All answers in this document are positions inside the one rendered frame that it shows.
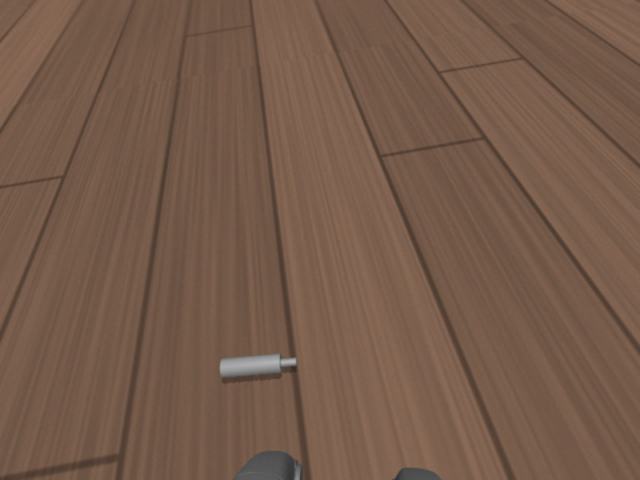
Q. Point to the bottle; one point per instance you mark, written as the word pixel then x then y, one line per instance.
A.
pixel 254 365

